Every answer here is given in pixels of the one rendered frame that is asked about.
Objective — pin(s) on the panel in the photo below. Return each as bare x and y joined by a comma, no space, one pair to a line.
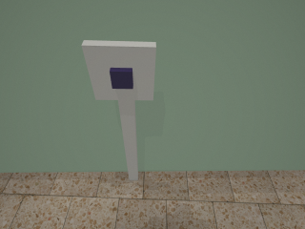
100,57

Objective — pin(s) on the button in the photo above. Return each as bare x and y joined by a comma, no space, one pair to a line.
121,78

